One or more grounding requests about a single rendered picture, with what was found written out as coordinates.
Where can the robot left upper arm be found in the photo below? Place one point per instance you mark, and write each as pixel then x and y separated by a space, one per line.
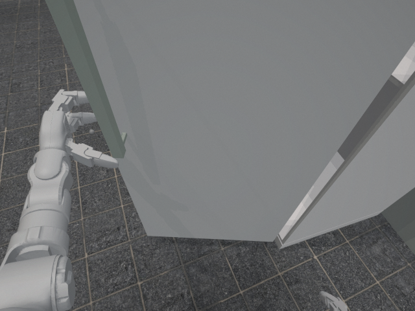
pixel 41 284

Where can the robot left hand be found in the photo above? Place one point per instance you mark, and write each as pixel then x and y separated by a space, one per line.
pixel 58 123

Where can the robot left forearm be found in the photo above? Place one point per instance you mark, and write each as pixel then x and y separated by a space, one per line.
pixel 45 216

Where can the fridge door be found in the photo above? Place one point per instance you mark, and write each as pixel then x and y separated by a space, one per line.
pixel 233 108

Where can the robot right hand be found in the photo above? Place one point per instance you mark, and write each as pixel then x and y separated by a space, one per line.
pixel 332 303

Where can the handle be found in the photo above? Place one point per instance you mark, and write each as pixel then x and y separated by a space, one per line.
pixel 68 23

